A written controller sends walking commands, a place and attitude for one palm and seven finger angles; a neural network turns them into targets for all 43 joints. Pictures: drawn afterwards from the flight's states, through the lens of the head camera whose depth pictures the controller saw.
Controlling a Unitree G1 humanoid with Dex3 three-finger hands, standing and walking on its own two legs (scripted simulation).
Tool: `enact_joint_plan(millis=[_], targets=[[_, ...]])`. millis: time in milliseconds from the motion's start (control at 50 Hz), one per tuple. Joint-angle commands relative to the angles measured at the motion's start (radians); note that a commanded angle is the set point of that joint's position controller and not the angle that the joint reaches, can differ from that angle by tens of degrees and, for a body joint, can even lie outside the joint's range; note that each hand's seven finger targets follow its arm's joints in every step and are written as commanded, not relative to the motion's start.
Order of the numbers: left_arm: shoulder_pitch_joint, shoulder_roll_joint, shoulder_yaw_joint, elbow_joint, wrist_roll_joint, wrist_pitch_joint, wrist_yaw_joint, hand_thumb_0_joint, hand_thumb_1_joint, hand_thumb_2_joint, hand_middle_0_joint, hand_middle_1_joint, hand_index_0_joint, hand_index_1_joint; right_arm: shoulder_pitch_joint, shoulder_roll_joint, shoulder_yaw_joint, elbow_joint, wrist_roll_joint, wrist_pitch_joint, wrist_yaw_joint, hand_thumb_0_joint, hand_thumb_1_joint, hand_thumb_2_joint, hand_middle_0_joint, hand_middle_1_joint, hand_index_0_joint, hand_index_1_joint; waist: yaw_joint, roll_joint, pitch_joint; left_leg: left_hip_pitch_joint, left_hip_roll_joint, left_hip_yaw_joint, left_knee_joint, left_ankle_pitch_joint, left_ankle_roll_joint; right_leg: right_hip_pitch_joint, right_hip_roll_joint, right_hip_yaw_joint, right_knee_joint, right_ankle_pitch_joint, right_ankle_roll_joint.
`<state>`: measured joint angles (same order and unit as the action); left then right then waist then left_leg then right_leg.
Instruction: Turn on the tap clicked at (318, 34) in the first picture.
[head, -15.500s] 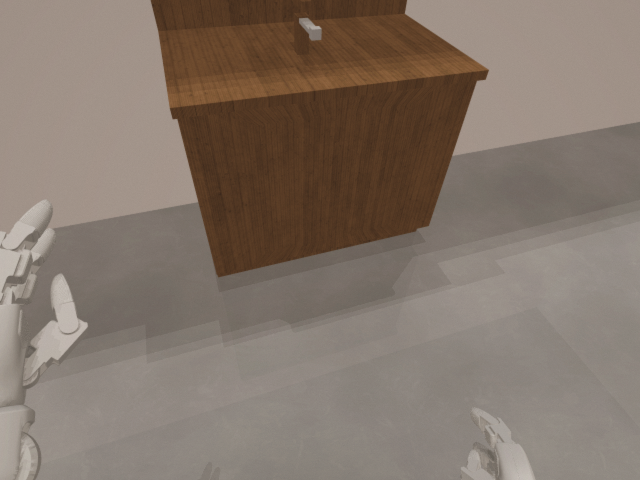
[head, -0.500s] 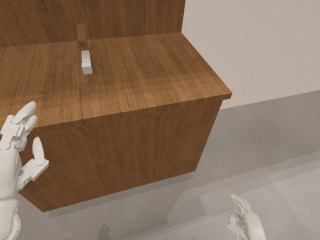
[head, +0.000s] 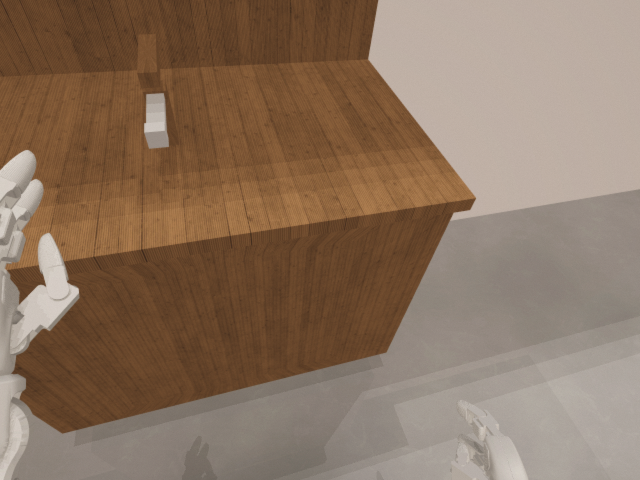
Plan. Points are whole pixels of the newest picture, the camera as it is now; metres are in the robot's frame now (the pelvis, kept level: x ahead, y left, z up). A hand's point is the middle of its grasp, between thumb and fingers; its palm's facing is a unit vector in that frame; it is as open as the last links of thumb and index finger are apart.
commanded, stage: shuffle to correct the standing spot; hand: left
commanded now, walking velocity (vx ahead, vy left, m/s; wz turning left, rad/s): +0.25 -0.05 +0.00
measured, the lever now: (156, 135) +0.54 +0.29 +0.12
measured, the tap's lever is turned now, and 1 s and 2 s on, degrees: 0 0 0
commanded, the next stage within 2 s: come to a stop and stand still in 0.86 s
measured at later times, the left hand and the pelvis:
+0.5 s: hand (120, 214) +0.31 +0.23 +0.19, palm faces +0.38 -0.79 -0.47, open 7.5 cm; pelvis +0.09 -0.01 +0.00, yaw -2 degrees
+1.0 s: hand (183, 166) +0.39 +0.19 +0.19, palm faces +0.40 -0.80 -0.45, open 7.5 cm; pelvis +0.17 -0.05 +0.01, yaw -1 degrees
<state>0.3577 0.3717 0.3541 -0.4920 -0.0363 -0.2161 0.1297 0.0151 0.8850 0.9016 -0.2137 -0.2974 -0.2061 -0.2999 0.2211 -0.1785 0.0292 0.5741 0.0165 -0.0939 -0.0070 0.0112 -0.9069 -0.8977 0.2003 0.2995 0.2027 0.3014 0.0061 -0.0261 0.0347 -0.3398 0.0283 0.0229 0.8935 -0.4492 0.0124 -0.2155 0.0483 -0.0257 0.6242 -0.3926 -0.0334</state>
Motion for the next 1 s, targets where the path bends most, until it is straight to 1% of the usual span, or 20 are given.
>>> enact_joint_plan(millis=[0,60,80,100,120,140,280,420,440,480,520,560,620,640,680,700,800,920,940,980], targets=[[-0.047,0.172,0.131,-0.239,-0.003,-0.068,0.04,0.0,0.9,0.9,-0.2,-0.3,-0.2,-0.3,-0.12,-0.105,-0.041,-0.164,0.0,-0.041,-0.005,0.0,-0.9,-0.9,0.2,0.3,0.2,0.3,0.038,-0.059,-0.055,-0.324,0.046,-0.013,0.041,-0.093,0.006,0.281,-0.35,0.391,-0.193,0.565,-0.233],[-0.082,0.158,0.124,-0.251,-0.007,-0.062,0.038,0.0,0.9,0.9,-0.2,-0.3,-0.2,-0.3,-0.077,-0.105,-0.051,-0.14,-0.012,-0.037,-0.014,0.0,-0.9,-0.9,0.2,0.3,0.2,0.3,-0.018,0.022,-0.111,0.174,-0.033,0.119,-0.329,0.258,-0.001,-0.016,-0.174,0.097,-0.049,0.379,-0.105],[-0.079,0.156,0.127,-0.278,-0.016,-0.064,0.032,0.0,0.9,0.9,-0.2,-0.3,-0.2,-0.3,-0.07,-0.135,-0.072,-0.155,-0.009,-0.042,-0.028,0.0,-0.9,-0.9,0.2,0.3,0.2,0.3,-0.042,0.177,-0.141,0.369,0.054,-0.038,-0.435,0.287,0.05,-0.172,-0.105,0.032,0.182,0.296,-0.034],[-0.091,0.152,0.119,-0.301,-0.017,-0.07,0.032,0.0,0.9,0.9,-0.2,-0.3,-0.2,-0.3,-0.08,-0.159,-0.084,-0.167,-0.008,-0.039,-0.025,0.0,-0.9,-0.9,0.2,0.3,0.2,0.3,-0.033,0.401,-0.187,0.497,0.301,-0.432,-0.523,0.381,0.178,-0.375,-0.002,-0.03,0.481,-0.062,0.026],[-0.129,0.182,0.137,-0.292,-0.017,-0.078,0.031,0.0,0.9,0.9,-0.2,-0.3,-0.2,-0.3,-0.103,-0.13,-0.073,-0.183,-0.011,-0.048,-0.014,0.0,-0.9,-0.9,0.2,0.3,0.2,0.3,-0.028,0.291,-0.167,0.458,0.373,-0.586,-0.578,0.421,0.255,-0.435,0.012,0.051,0.633,-0.156,0.014],[-0.154,0.197,0.145,-0.287,-0.012,-0.068,0.019,0.0,0.9,0.9,-0.2,-0.3,-0.2,-0.3,-0.1,-0.137,-0.079,-0.168,-0.021,-0.051,-0.008,0.0,-0.9,-0.9,0.2,0.3,0.2,0.3,-0.037,0.203,-0.121,0.425,0.396,-0.594,-0.58,0.469,0.269,-0.502,-0.041,0.085,0.703,-0.13,0.015],[0.072,0.154,0.145,-0.294,0.009,-0.051,-0.007,0.0,0.9,0.9,-0.2,-0.3,-0.2,-0.3,-0.076,-0.143,-0.085,-0.169,-0.01,-0.06,0.013,0.0,-0.9,-0.9,0.2,0.3,0.2,0.3,0.003,0.23,-0.103,0.174,0.238,-0.081,-0.579,0.473,0.144,-0.299,-0.113,-0.049,0.296,0.129,0.034],[-0.001,0.176,0.158,-0.186,0.012,-0.035,0.016,0.0,0.9,0.9,-0.2,-0.3,-0.2,-0.3,-0.078,-0.135,-0.062,-0.167,-0.013,-0.057,-0.031,0.0,-0.9,-0.9,0.2,0.3,0.2,0.3,0.001,0.16,-0.114,0.002,0.183,0.04,-0.393,0.242,0.054,0.137,-0.027,-0.17,-0.147,0.176,0.038],[-0.02,0.182,0.153,-0.181,0.018,-0.034,0.02,0.0,0.9,0.9,-0.2,-0.3,-0.2,-0.3,-0.074,-0.131,-0.062,-0.162,-0.014,-0.051,-0.03,0.0,-0.9,-0.9,0.2,0.3,0.2,0.3,0.01,0.066,-0.141,-0.087,0.137,0.074,-0.222,0.177,0.037,0.237,-0.086,-0.075,-0.191,0.143,-0.001],[-0.024,0.217,0.168,-0.175,0.02,-0.026,0.033,0.0,0.9,0.9,-0.2,-0.3,-0.2,-0.3,-0.087,-0.114,-0.059,-0.171,-0.01,-0.044,-0.025,0.0,-0.9,-0.9,0.2,0.3,0.2,0.3,0.023,-0.224,-0.144,-0.352,-0.006,0.064,0.233,-0.133,-0.009,0.318,-0.428,0.482,-0.326,0.199,-0.201],[-0.059,0.18,0.119,-0.233,0.016,-0.03,0.03,0.0,0.9,0.9,-0.2,-0.3,-0.2,-0.3,-0.086,-0.141,-0.074,-0.14,-0.002,-0.046,-0.014,0.0,-0.9,-0.9,0.2,0.3,0.2,0.3,0.022,-0.212,-0.112,-0.334,0.066,-0.025,0.298,-0.14,-0.017,0.171,-0.457,0.461,-0.362,-0.089,-0.237],[-0.059,0.184,0.126,-0.293,0.024,-0.033,0.041,0.0,0.9,0.9,-0.2,-0.3,-0.2,-0.3,-0.119,-0.119,-0.052,-0.123,-0.007,-0.024,-0.019,0.0,-0.9,-0.9,0.2,0.3,0.2,0.3,0.012,-0.115,-0.074,-0.166,0.112,-0.024,0.134,-0.076,-0.011,-0.038,-0.408,0.273,-0.344,-0.031,-0.199],[-0.067,0.19,0.137,-0.352,0.006,-0.024,0.048,0.0,0.9,0.9,-0.2,-0.3,-0.2,-0.3,-0.108,-0.099,-0.043,-0.117,-0.019,-0.014,-0.039,0.0,-0.9,-0.9,0.2,0.3,0.2,0.3,-0.022,0.05,-0.127,0.173,-0.01,0.135,-0.272,0.143,-0.032,-0.179,-0.236,0.007,-0.182,-0.121,-0.097],[-0.07,0.19,0.14,-0.362,0.0,-0.033,0.047,0.0,0.9,0.9,-0.2,-0.3,-0.2,-0.3,-0.097,-0.117,-0.059,-0.13,-0.017,-0.022,-0.049,0.0,-0.9,-0.9,0.2,0.3,0.2,0.3,-0.02,0.135,-0.119,0.212,0.013,0.088,-0.375,0.115,-0.023,-0.19,-0.185,-0.032,-0.062,-0.136,-0.06],[-0.062,0.182,0.155,-0.358,-0.001,-0.053,0.053,0.0,0.9,0.9,-0.2,-0.3,-0.2,-0.3,-0.101,-0.151,-0.076,-0.169,-0.007,-0.031,-0.053,0.0,-0.9,-0.9,0.2,0.3,0.2,0.3,-0.017,0.434,-0.053,0.242,0.353,-0.483,-0.658,0.101,0.153,-0.391,-0.017,-0.084,0.384,-0.226,0.033],[-0.066,0.197,0.159,-0.304,0.013,-0.054,0.041,0.0,0.9,0.9,-0.2,-0.3,-0.2,-0.3,-0.093,-0.127,-0.071,-0.145,-0.019,-0.04,-0.042,0.0,-0.9,-0.9,0.2,0.3,0.2,0.3,-0.031,0.366,-0.042,0.218,0.381,-0.568,-0.676,0.106,0.183,-0.431,-0.058,0.004,0.505,-0.175,0.016],[0.0,0.147,0.115,-0.31,0.025,-0.044,0.019,0.0,0.9,0.9,-0.2,-0.3,-0.2,-0.3,-0.059,-0.141,-0.087,-0.135,-0.012,-0.056,-0.009,0.0,-0.9,-0.9,0.2,0.3,0.2,0.3,-0.013,0.266,-0.105,0.288,0.269,-0.175,-0.519,0.552,0.141,-0.383,-0.099,-0.044,0.315,0.025,0.038],[0.037,0.146,0.122,-0.186,0.017,-0.009,0.023,0.0,0.9,0.9,-0.2,-0.3,-0.2,-0.3,-0.08,-0.138,-0.065,-0.154,-0.009,-0.036,-0.024,0.0,-0.9,-0.9,0.2,0.3,0.2,0.3,-0.004,0.198,-0.111,0.077,0.21,-0.007,-0.42,0.35,0.06,0.041,-0.009,-0.172,-0.144,0.164,0.041],[0.012,0.168,0.131,-0.177,0.018,-0.007,0.027,0.0,0.9,0.9,-0.2,-0.3,-0.2,-0.3,-0.089,-0.131,-0.06,-0.152,-0.009,-0.03,-0.028,0.0,-0.9,-0.9,0.2,0.3,0.2,0.3,-0.002,0.132,-0.129,-0.004,0.184,0.024,-0.327,0.255,0.042,0.15,-0.034,-0.134,-0.19,0.148,0.027],[0.0,0.213,0.153,-0.183,0.021,-0.002,0.041,0.0,0.9,0.9,-0.2,-0.3,-0.2,-0.3,-0.077,-0.1,-0.053,-0.154,-0.009,-0.021,-0.029,0.0,-0.9,-0.9,0.2,0.3,0.2,0.3,-0.004,-0.166,-0.166,-0.259,0.003,0.1,0.053,-0.037,-0.017,0.296,-0.339,0.336,-0.31,0.213,-0.13]])
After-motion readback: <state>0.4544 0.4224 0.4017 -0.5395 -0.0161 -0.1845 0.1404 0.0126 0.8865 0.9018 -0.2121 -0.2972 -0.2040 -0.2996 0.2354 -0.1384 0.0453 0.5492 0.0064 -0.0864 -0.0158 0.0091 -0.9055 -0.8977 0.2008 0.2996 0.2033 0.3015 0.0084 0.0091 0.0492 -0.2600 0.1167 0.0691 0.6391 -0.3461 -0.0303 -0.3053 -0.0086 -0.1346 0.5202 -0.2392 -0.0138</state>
